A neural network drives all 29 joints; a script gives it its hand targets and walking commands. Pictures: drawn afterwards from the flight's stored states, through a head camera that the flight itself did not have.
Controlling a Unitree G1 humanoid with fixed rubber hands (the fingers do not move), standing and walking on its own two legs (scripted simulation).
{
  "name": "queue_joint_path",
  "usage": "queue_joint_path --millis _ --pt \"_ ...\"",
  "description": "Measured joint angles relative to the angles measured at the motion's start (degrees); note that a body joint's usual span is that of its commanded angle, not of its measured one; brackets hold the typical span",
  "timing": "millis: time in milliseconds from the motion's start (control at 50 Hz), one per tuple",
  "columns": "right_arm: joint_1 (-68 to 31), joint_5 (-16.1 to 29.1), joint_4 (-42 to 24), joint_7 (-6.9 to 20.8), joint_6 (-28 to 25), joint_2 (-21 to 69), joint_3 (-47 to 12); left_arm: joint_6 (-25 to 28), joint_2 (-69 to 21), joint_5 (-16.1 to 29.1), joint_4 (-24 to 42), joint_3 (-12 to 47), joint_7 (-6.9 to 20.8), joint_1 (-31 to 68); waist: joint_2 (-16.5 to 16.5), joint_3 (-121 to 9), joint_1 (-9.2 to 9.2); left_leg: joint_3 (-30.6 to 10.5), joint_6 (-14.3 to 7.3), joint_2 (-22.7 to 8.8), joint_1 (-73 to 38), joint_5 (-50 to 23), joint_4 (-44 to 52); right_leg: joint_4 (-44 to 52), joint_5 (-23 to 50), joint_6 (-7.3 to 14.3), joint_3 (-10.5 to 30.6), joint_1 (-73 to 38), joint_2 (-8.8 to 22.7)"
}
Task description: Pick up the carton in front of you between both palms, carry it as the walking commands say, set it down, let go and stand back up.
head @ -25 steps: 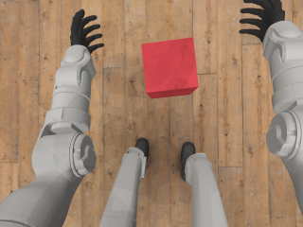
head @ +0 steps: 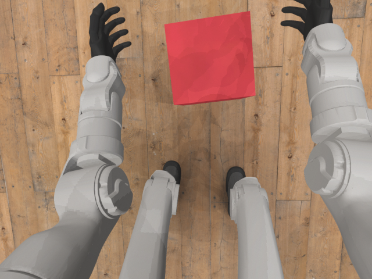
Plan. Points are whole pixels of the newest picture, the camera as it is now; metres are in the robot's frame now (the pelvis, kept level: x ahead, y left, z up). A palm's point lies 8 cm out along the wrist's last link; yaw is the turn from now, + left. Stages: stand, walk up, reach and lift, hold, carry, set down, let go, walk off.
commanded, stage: reach and lift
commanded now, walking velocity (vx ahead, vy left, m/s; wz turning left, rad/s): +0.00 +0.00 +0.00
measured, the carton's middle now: (209, 68) +0.52 +0.00 -0.46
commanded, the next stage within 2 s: none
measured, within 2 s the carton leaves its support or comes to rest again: leaves its support in 1.46 s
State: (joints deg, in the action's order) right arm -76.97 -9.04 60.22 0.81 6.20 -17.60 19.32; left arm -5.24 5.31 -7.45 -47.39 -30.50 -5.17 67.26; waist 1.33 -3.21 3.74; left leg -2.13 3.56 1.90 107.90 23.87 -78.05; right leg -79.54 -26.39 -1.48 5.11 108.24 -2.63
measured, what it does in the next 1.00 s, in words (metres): lowers itself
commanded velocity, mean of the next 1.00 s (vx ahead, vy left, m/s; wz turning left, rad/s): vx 0.00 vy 0.00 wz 0.00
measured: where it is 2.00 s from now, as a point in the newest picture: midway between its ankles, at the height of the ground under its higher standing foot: (201, 198)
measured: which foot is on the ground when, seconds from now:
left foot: down 0.00-1.00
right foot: down 0.00-1.00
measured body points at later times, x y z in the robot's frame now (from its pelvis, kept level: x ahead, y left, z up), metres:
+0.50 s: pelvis -0.07 +0.00 -0.19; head +0.33 -0.02 +0.02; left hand +0.51 +0.19 -0.38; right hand +0.55 -0.18 -0.38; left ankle +0.05 +0.14 -0.55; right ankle +0.04 -0.12 -0.55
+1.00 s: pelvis -0.06 +0.00 -0.21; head +0.33 -0.02 +0.00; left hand +0.51 +0.17 -0.40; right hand +0.55 -0.17 -0.40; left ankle +0.05 +0.13 -0.55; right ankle +0.04 -0.12 -0.55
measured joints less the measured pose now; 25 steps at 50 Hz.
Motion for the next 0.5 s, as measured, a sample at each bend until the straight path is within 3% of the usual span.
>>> queue_joint_path --millis 120,140,260,500 --pt "-2.85 7.62 0.02 -2.50 -0.06 -4.27 -7.58 -0.28 3.97 7.22 -1.46 6.48 -2.14 3.27 -0.91 4.21 -0.12 0.10 0.18 0.78 9.75 5.11 -14.80 -15.51 -4.68 -0.43 0.02 10.03 -0.40" --pt "-3.50 9.04 -0.01 -2.80 0.15 -5.23 -9.01 -0.53 4.66 8.54 -1.64 7.70 -2.49 4.02 -1.12 5.23 -0.20 0.26 0.08 0.94 10.98 6.00 -17.13 -17.80 -1.89 -0.45 0.04 11.35 -0.35" --pt "-8.80 15.80 0.62 -3.62 2.25 -9.75 -15.89 -2.69 8.18 15.01 -3.20 13.15 -4.13 9.46 -1.85 11.80 0.38 0.29 0.54 1.00 17.19 7.70 -29.36 -30.73 -6.60 -0.54 -0.40 17.63 -0.81" --pt "-22.15 17.97 11.33 -2.33 2.64 -12.24 -19.16 -2.78 11.01 15.38 -14.75 14.30 -3.15 23.16 -2.10 26.83 0.16 0.12 1.40 1.10 20.03 7.36 -41.34 -42.93 -6.79 -0.18 -1.23 20.56 -0.68"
